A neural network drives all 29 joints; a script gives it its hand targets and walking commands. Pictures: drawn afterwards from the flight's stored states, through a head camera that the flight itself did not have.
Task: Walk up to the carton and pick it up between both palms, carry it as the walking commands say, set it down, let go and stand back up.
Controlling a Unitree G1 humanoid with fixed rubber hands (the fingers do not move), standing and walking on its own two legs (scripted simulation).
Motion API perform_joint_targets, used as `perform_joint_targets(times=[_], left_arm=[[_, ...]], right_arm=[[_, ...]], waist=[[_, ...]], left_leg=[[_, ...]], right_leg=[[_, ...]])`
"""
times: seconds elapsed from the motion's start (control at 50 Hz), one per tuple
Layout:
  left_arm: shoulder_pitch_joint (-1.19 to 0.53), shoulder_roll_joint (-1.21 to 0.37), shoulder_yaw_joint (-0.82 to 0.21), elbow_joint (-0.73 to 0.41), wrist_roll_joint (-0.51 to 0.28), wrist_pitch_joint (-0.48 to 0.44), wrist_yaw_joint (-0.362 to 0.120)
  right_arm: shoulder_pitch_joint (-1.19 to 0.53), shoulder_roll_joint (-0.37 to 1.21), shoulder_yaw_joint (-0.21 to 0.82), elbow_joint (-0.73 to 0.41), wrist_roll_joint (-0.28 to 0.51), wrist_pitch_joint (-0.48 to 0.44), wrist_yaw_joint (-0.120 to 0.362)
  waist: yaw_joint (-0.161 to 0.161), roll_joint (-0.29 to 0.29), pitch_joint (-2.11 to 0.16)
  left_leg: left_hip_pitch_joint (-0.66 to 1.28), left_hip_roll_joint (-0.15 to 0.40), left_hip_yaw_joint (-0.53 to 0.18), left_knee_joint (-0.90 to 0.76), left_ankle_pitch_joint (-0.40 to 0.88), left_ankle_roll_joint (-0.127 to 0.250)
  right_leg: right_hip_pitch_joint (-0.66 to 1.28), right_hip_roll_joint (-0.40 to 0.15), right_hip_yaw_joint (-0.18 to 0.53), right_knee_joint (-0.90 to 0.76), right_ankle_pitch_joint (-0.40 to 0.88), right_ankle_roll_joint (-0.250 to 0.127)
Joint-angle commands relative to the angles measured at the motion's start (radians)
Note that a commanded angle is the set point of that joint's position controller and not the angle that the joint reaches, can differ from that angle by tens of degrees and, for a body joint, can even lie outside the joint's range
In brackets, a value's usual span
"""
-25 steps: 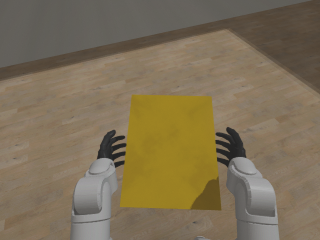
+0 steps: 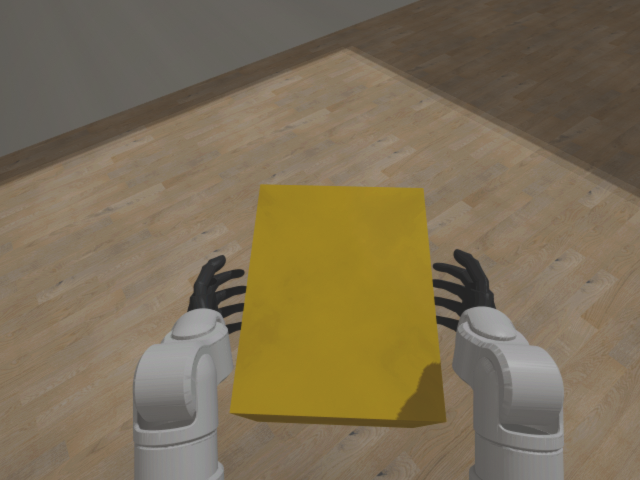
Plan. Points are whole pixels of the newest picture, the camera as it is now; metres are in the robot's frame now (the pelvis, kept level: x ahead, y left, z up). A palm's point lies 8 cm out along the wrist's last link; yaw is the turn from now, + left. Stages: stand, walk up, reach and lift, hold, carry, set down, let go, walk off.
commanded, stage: carry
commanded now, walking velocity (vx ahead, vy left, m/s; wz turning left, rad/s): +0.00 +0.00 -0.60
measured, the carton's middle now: (337, 308) +0.33 +0.01 +0.02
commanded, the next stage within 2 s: none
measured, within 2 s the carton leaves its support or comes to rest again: neither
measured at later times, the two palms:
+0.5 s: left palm (311, 309) +0.28 +0.04 +0.11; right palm (610, 400) +0.19 -0.24 +0.10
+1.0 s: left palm (418, 366) +0.22 -0.07 +0.11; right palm out of the picture +0.05 -0.30 +0.10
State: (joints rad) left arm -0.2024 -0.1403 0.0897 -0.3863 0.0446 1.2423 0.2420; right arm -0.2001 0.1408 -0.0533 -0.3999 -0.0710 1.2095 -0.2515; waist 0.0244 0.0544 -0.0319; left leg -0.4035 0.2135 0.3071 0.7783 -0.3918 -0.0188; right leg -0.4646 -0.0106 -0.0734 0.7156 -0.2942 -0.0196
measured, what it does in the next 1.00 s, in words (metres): steps on the spot, turning right: left foot, then right foot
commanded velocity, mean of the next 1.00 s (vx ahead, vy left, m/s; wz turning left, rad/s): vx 0.00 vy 0.00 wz -0.60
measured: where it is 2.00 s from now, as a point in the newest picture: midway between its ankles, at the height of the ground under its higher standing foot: outside the picture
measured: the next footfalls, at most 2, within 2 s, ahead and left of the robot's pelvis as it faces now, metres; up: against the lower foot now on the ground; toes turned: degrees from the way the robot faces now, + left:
left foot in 0.24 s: +0.04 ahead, +0.10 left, +0.00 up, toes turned -4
right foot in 0.48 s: -0.08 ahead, -0.14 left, +0.00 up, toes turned -40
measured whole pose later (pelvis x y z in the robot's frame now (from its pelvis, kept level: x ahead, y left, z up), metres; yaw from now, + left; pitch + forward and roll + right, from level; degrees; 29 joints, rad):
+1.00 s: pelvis -0.08 -0.03 +0.01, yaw -38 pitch +1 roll -1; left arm -0.20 -0.14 0.07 -0.38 0.04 1.27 0.24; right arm -0.17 0.14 -0.06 -0.38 -0.08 1.21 -0.25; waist 0.05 0.06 -0.02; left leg -0.41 0.20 0.17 0.75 -0.36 -0.06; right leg -0.39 0.05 -0.06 0.66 -0.27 -0.05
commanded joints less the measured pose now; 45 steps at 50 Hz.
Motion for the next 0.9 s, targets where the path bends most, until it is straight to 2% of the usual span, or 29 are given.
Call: perform_joint_targets(times=[0.0, 0.06, 0.1, 0.14, 0.18, 0.2, 0.22, 0.24, 0.26, 0.28, 0.32, 0.38, 0.4, 0.44, 0.46, 0.48, 0.5, 0.54, 0.56, 0.64, 0.68, 0.7, 0.72, 0.74, 0.76, 0.78, 0.82, 0.86, 0.88], left_arm=[[-0.387, -0.978, -0.624, -0.128, -0.357, -0.032, -0.253], [-0.399, -1.028, -0.655, -0.194, -0.363, -0.052, -0.254], [-0.479, -1.031, -0.674, -0.268, -0.358, -0.071, -0.249], [-0.436, -1.042, -0.681, -0.300, -0.343, -0.080, -0.240], [-0.479, -1.038, -0.685, -0.345, -0.345, -0.099, -0.239], [-0.453, -1.052, -0.670, -0.319, -0.334, -0.101, -0.233], [-0.439, -1.030, -0.683, -0.320, -0.327, -0.093, -0.225], [-0.420, -1.029, -0.676, -0.326, -0.325, -0.095, -0.231], [-0.437, -1.009, -0.699, -0.329, -0.333, -0.083, -0.234], [-0.452, -1.025, -0.737, -0.342, -0.357, -0.074, -0.236], [-0.515, -0.998, -0.739, -0.334, -0.368, -0.072, -0.244], [-0.492, -0.973, -0.717, -0.260, -0.392, -0.054, -0.250], [-0.425, -0.963, -0.693, -0.194, -0.378, -0.041, -0.255], [-0.437, -0.984, -0.701, -0.192, -0.397, -0.039, -0.260], [-0.446, -0.957, -0.686, -0.183, -0.394, -0.035, -0.262], [-0.414, -0.966, -0.675, -0.157, -0.382, -0.028, -0.266], [-0.354, -0.980, -0.665, -0.108, -0.364, -0.026, -0.260], [-0.392, -0.977, -0.650, -0.125, -0.349, -0.031, -0.256], [-0.409, -0.970, -0.656, -0.146, -0.341, -0.038, -0.253], [-0.496, -1.013, -0.664, -0.309, -0.330, -0.078, -0.244], [-0.497, -1.002, -0.643, -0.294, -0.308, -0.083, -0.232], [-0.436, -0.993, -0.635, -0.260, -0.295, -0.080, -0.232], [-0.417, -0.994, -0.635, -0.249, -0.288, -0.078, -0.227], [-0.444, -0.969, -0.650, -0.267, -0.296, -0.073, -0.223], [-0.451, -0.981, -0.677, -0.262, -0.300, -0.055, -0.229], [-0.473, -0.974, -0.678, -0.252, -0.317, -0.053, -0.239], [-0.482, -0.975, -0.684, -0.218, -0.342, -0.046, -0.249], [-0.534, -0.999, -0.709, -0.239, -0.396, -0.047, -0.260], [-0.530, -0.997, -0.699, -0.222, -0.401, -0.049, -0.262]], right_arm=[[-0.355, 0.955, 0.574, -0.143, 0.336, -0.005, 0.248], [-0.370, 1.027, 0.606, -0.174, 0.387, -0.021, 0.264], [-0.363, 1.068, 0.615, -0.143, 0.398, -0.023, 0.280], [-0.382, 1.069, 0.625, -0.192, 0.421, -0.036, 0.284], [-0.406, 1.084, 0.637, -0.225, 0.436, -0.053, 0.289], [-0.452, 1.092, 0.658, -0.261, 0.452, -0.059, 0.289], [-0.388, 1.066, 0.647, -0.229, 0.440, -0.051, 0.290], [-0.392, 1.047, 0.654, -0.243, 0.436, -0.060, 0.286], [-0.357, 1.038, 0.632, -0.225, 0.419, -0.060, 0.279], [-0.296, 1.029, 0.607, -0.220, 0.391, -0.059, 0.274], [-0.285, 1.010, 0.591, -0.169, 0.348, -0.055, 0.275], [-0.336, 0.964, 0.588, -0.193, 0.333, -0.044, 0.251], [-0.356, 0.922, 0.591, -0.226, 0.329, -0.041, 0.243], [-0.337, 0.912, 0.583, -0.231, 0.322, -0.034, 0.240], [-0.352, 0.902, 0.577, -0.203, 0.312, -0.021, 0.237], [-0.386, 0.935, 0.601, -0.207, 0.320, -0.011, 0.240], [-0.344, 0.914, 0.593, -0.190, 0.323, -0.001, 0.247], [-0.390, 0.962, 0.594, -0.132, 0.353, 0.003, 0.258], [-0.393, 0.958, 0.593, -0.137, 0.360, -0.002, 0.264], [-0.441, 1.073, 0.639, -0.170, 0.432, -0.025, 0.293], [-0.480, 1.068, 0.644, -0.186, 0.444, -0.028, 0.296], [-0.491, 1.060, 0.657, -0.216, 0.465, -0.036, 0.297], [-0.449, 1.048, 0.649, -0.203, 0.456, -0.034, 0.298], [-0.435, 0.999, 0.631, -0.187, 0.441, -0.036, 0.289], [-0.352, 1.010, 0.600, -0.123, 0.412, -0.029, 0.287], [-0.364, 1.027, 0.606, -0.110, 0.404, -0.028, 0.283], [-0.340, 1.002, 0.588, -0.092, 0.353, -0.025, 0.279], [-0.358, 0.993, 0.569, -0.138, 0.324, -0.038, 0.261], [-0.399, 0.995, 0.584, -0.155, 0.333, -0.038, 0.252]], waist=[[-0.007, -0.378, -0.488], [-0.004, -0.173, -0.550], [-0.002, -0.178, -0.529], [-0.001, -0.117, -0.574], [-0.010, -0.163, -0.598], [-0.024, -0.157, -0.598], [-0.039, -0.030, -0.583], [-0.032, 0.160, -0.611], [-0.033, 0.326, -0.562], [-0.035, 0.333, -0.518], [-0.029, 0.184, -0.427], [-0.032, 0.145, -0.422], [-0.030, 0.085, -0.410], [-0.017, 0.000, -0.479], [-0.008, -0.145, -0.459], [-0.016, -0.355, -0.442], [-0.007, -0.391, -0.452], [-0.004, -0.247, -0.441], [-0.005, -0.200, -0.461], [-0.001, -0.158, -0.483], [-0.006, -0.182, -0.483], [-0.023, -0.117, -0.532], [-0.031, -0.078, -0.522], [-0.039, 0.156, -0.513], [-0.027, 0.394, -0.481], [-0.022, 0.311, -0.431], [-0.024, 0.138, -0.385], [-0.022, 0.142, -0.402], [-0.016, 0.057, -0.420]], left_leg=[[-0.259, -0.101, -0.202, 0.324, -0.330, -0.070], [-0.214, -0.128, -0.264, 0.280, -0.245, -0.077], [-0.170, -0.138, -0.277, 0.186, -0.165, -0.068], [-0.052, -0.169, -0.280, 0.032, -0.106, -0.053], [0.061, -0.178, -0.272, -0.125, -0.035, -0.040], [0.176, -0.144, -0.279, -0.255, 0.074, -0.031], [0.339, -0.034, -0.352, -0.337, 0.235, 0.003], [0.440, 0.192, -0.571, -0.311, 0.534, 0.084], [0.475, 0.294, -0.593, -0.279, 0.845, 0.189], [0.485, 0.270, -0.510, -0.251, 0.972, 0.193], [0.412, 0.207, -0.422, -0.258, 0.899, 0.126], [0.301, 0.171, -0.277, -0.218, 0.753, 0.066], [0.299, 0.161, -0.255, -0.178, 0.751, 0.051], [0.255, 0.111, -0.183, 0.014, 0.700, -0.010], [0.066, 0.051, -0.177, 0.136, 0.416, -0.049], [-0.175, -0.057, -0.164, 0.263, -0.123, -0.078], [-0.231, -0.116, -0.216, 0.230, -0.304, -0.069], [-0.229, -0.121, -0.259, 0.225, -0.277, -0.071], [-0.224, -0.117, -0.254, 0.183, -0.222, -0.066], [-0.109, -0.163, -0.243, 0.022, -0.098, -0.062], [0.021, -0.164, -0.225, -0.086, -0.022, -0.056], [0.144, -0.146, -0.237, -0.195, 0.085, -0.046], [0.269, -0.103, -0.271, -0.291, 0.177, -0.024], [0.357, 0.146, -0.526, -0.405, 0.312, 0.049], [0.362, 0.284, -0.659, -0.420, 0.455, 0.142], [0.323, 0.272, -0.542, -0.367, 0.539, 0.159], [0.286, 0.233, -0.455, -0.364, 0.516, 0.119], [0.206, 0.189, -0.335, -0.301, 0.492, 0.057], [0.212, 0.165, -0.275, -0.242, 0.443, 0.040]], right_leg=[[0.543, -0.318, 0.526, -0.130, 1.118, -0.187], [0.524, -0.268, 0.447, -0.152, 0.917, -0.163], [0.445, -0.238, 0.416, -0.167, 0.752, -0.153], [0.412, -0.209, 0.403, -0.164, 0.673, -0.134], [0.374, -0.175, 0.350, -0.164, 0.537, -0.118], [0.304, -0.138, 0.305, -0.116, 0.507, -0.083], [0.138, -0.082, 0.231, -0.028, 0.396, -0.044], [-0.006, 0.001, 0.132, 0.113, 0.139, -0.002], [-0.115, 0.031, 0.046, 0.210, -0.211, 0.011], [-0.149, 0.003, 0.036, 0.223, -0.236, 0.030], [-0.106, 0.004, 0.018, 0.188, -0.163, 0.002], [0.105, 0.031, -0.036, 0.037, -0.071, 0.007], [0.132, 0.060, -0.071, -0.067, -0.027, 0.008], [0.286, 0.000, 0.037, -0.215, 0.188, -0.027], [0.430, -0.117, 0.195, -0.183, 0.606, -0.071], [0.588, -0.273, 0.387, -0.131, 1.165, -0.132], [0.590, -0.307, 0.466, -0.106, 1.221, -0.205], [0.542, -0.282, 0.470, -0.155, 1.059, -0.185], [0.541, -0.255, 0.388, -0.125, 0.984, -0.169], [0.437, -0.206, 0.356, -0.159, 0.700, -0.148], [0.317, -0.189, 0.331, -0.191, 0.512, -0.127], [0.264, -0.144, 0.299, -0.169, 0.422, -0.095], [0.134, -0.118, 0.278, -0.135, 0.305, -0.064], [-0.001, -0.004, 0.143, 0.046, 0.082, -0.008], [-0.109, 0.057, 0.052, 0.205, -0.267, 0.017], [-0.071, -0.013, 0.074, 0.231, -0.281, 0.019], [-0.044, 0.004, 0.044, 0.165, -0.196, 0.015], [0.118, 0.002, 0.047, -0.002, -0.075, 0.014], [0.191, 0.021, 0.039, -0.125, -0.022, 0.008]])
